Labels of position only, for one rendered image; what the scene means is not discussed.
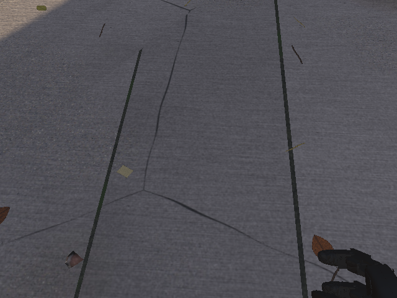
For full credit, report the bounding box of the right robot hand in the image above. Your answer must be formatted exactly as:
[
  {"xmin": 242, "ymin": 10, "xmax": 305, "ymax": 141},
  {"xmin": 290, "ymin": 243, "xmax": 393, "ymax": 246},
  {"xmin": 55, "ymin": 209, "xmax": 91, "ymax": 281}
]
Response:
[{"xmin": 311, "ymin": 248, "xmax": 397, "ymax": 298}]

